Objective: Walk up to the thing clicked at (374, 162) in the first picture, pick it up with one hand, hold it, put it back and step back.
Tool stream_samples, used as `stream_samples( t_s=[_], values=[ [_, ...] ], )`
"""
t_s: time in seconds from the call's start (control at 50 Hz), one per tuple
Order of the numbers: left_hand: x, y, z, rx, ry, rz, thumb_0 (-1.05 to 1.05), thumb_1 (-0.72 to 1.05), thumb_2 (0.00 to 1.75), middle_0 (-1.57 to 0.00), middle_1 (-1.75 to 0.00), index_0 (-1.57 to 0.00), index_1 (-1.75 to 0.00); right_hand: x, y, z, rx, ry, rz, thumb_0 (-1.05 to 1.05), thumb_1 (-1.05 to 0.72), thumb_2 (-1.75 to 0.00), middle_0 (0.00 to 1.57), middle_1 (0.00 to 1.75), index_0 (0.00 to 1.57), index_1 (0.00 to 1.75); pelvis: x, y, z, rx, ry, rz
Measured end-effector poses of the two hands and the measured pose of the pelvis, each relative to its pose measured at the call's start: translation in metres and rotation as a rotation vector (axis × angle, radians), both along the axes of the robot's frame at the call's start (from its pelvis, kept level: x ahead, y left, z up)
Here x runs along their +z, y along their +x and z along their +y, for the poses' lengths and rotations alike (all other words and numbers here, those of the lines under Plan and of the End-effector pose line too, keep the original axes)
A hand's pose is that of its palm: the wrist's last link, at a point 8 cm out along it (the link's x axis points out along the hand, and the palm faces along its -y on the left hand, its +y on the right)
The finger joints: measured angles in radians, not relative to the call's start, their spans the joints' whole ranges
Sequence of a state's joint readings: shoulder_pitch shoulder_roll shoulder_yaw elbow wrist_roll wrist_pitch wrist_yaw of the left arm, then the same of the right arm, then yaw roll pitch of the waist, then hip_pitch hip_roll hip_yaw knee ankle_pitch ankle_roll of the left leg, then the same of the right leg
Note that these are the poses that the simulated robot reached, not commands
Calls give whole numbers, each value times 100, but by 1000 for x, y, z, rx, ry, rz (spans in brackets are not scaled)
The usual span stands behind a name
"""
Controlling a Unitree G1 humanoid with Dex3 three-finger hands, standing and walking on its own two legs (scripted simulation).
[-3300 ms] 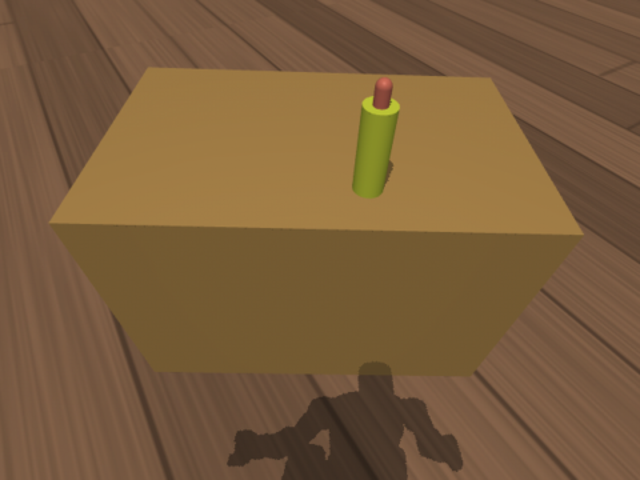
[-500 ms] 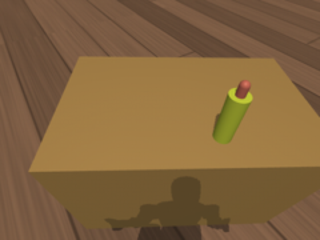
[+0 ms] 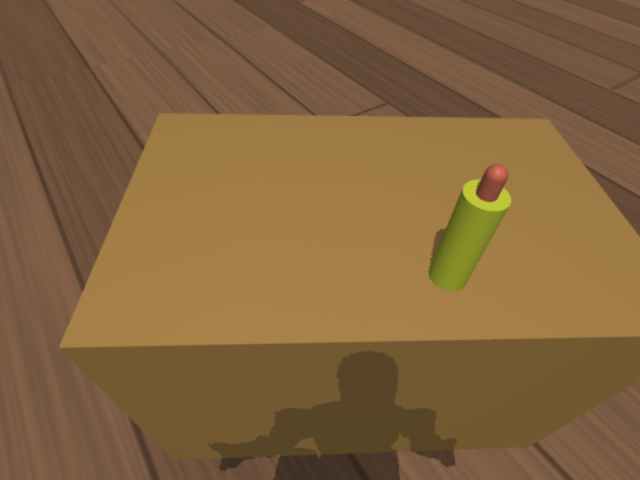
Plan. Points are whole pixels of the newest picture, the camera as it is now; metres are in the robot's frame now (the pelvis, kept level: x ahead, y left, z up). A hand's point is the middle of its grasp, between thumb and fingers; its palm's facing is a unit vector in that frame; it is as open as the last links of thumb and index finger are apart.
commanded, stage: stand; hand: right
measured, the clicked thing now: (469, 229) +0.47 -0.23 +0.04
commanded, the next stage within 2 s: none
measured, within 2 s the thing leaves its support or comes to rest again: neither
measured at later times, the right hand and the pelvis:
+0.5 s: hand out of the picture +0.09 -0.25 -0.16, palm faces -0.04 +0.94 -0.34, open 7.4 cm; pelvis +0.01 +0.00 +0.00, yaw +1 degrees
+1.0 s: hand out of the picture +0.10 -0.25 -0.16, palm faces -0.04 +0.94 -0.35, open 7.4 cm; pelvis +0.02 +0.01 +0.00, yaw +1 degrees
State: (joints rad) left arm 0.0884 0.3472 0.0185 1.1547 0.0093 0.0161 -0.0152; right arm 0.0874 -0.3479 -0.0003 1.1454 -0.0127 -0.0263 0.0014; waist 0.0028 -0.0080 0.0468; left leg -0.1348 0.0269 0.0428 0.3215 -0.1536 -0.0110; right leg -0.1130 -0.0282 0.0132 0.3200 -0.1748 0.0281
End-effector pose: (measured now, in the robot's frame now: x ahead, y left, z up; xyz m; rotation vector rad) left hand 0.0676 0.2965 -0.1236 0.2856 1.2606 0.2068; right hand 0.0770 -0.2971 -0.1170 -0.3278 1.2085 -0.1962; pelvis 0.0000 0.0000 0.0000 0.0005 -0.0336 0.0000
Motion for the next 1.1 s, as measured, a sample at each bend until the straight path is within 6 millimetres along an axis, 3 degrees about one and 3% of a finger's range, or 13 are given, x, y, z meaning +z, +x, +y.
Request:
stream_samples(
  t_s=[0.2, 0.8, 1.1],
  values=[
    [4, 0, 4, -13, 23, -9, 0, 91, 90, -20, -30, -20, -30, -3, 11, 4, 14, 15, -3, 0, -90, -90, 20, 30, 21, 30, 0, 5, 1, 5, 2, -1],
    [3, 16, 6, -23, 21, -20, 0, 91, 90, -20, -30, -20, -30, -1, 13, 3, 4, 2, 22, 0, -90, -90, 20, 30, 21, 30, 0, 16, 5, 10, -1, 4],
    [4, 13, 11, -13, 28, -17, 0, 91, 90, -20, -30, -20, -30, -1, 20, 8, 14, 5, 10, 0, -90, -90, 20, 30, 21, 30, 0, 18, 7, 14, 0, 0]
  ],
)
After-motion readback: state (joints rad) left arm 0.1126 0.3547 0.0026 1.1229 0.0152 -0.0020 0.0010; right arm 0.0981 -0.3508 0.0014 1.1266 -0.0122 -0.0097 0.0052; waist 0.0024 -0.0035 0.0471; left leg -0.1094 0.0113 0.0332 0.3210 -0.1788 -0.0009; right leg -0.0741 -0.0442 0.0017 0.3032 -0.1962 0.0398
